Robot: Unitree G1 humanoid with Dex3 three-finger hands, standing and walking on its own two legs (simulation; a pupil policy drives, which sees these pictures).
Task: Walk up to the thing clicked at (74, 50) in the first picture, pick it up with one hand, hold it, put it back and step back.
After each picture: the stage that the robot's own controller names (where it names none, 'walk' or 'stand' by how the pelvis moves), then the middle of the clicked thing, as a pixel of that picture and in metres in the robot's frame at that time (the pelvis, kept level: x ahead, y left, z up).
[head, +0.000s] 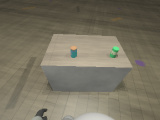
stand; (73, 52) +0.68 +0.20 -0.08
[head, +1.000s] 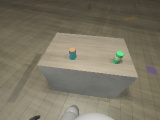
walk; (72, 53) +0.61 +0.22 -0.06
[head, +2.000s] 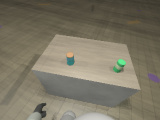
stand; (70, 59) +0.54 +0.20 -0.06
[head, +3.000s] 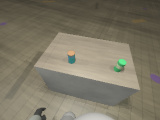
stand; (71, 57) +0.56 +0.19 -0.07
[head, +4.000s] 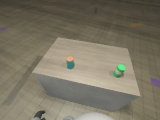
stand; (70, 62) +0.52 +0.20 -0.08
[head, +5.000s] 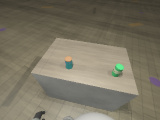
stand; (68, 62) +0.52 +0.21 -0.08
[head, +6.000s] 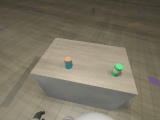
stand; (68, 62) +0.52 +0.22 -0.08
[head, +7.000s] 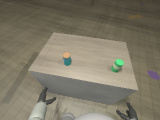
rise first; (67, 59) +0.52 +0.23 -0.07
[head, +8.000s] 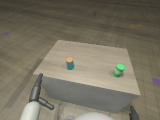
go down; (69, 63) +0.51 +0.22 -0.07
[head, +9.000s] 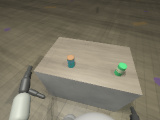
go down; (70, 61) +0.52 +0.22 -0.07
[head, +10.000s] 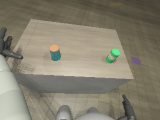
go down; (55, 53) +0.50 +0.22 -0.01
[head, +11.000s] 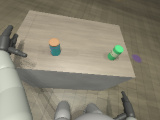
close in; (55, 47) +0.51 +0.22 +0.01
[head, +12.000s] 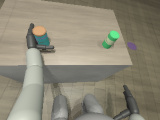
close; (41, 37) +0.54 +0.24 +0.05
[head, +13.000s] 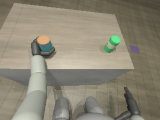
lift; (46, 45) +0.50 +0.23 +0.04
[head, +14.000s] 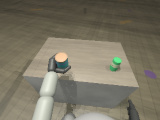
lift; (62, 63) +0.35 +0.17 +0.15
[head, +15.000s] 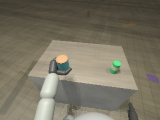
hold; (63, 65) +0.33 +0.17 +0.14
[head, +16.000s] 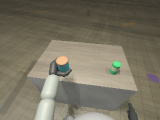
hold; (63, 66) +0.33 +0.17 +0.13
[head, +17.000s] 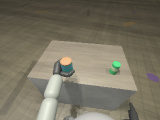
crouch; (67, 67) +0.34 +0.15 +0.12
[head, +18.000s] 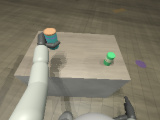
crouch; (51, 39) +0.49 +0.22 +0.17
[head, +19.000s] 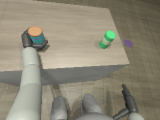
lower; (38, 38) +0.54 +0.23 +0.04
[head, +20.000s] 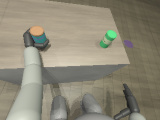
lower; (39, 37) +0.54 +0.23 +0.04
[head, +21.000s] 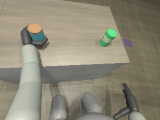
lower; (37, 35) +0.55 +0.23 +0.04
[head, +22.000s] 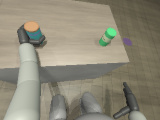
lower; (35, 34) +0.55 +0.24 +0.05
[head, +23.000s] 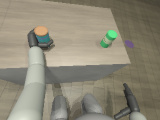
open; (43, 37) +0.54 +0.21 +0.04
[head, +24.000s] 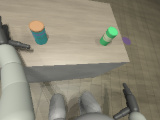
sink last; (39, 33) +0.54 +0.22 +0.05
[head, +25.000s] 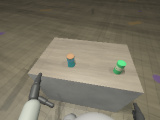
sink last; (70, 60) +0.52 +0.20 -0.02
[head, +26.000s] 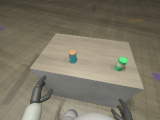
stand; (72, 56) +0.55 +0.20 -0.02
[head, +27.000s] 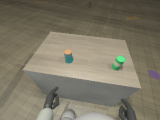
stand; (68, 56) +0.53 +0.21 -0.01
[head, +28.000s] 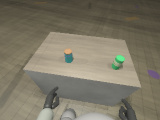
stand; (68, 56) +0.53 +0.21 -0.01
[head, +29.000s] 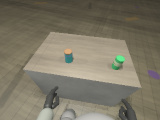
stand; (68, 56) +0.53 +0.21 -0.01
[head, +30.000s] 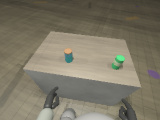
stand; (68, 55) +0.53 +0.21 -0.01
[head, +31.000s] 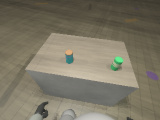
stand; (69, 56) +0.54 +0.20 -0.03
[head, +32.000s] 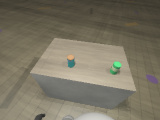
walk; (70, 61) +0.54 +0.20 -0.08
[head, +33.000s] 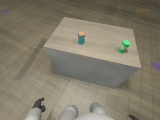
walk; (81, 38) +0.75 +0.13 -0.05
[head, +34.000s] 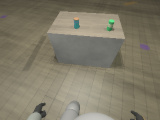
walk; (76, 23) +1.05 +0.26 -0.05
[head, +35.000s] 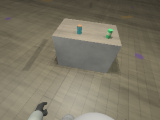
stand; (79, 29) +1.12 +0.21 -0.07
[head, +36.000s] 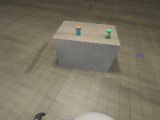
stand; (78, 30) +1.13 +0.22 -0.08
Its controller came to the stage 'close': yes
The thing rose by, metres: 0.22
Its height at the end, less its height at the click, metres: +0.00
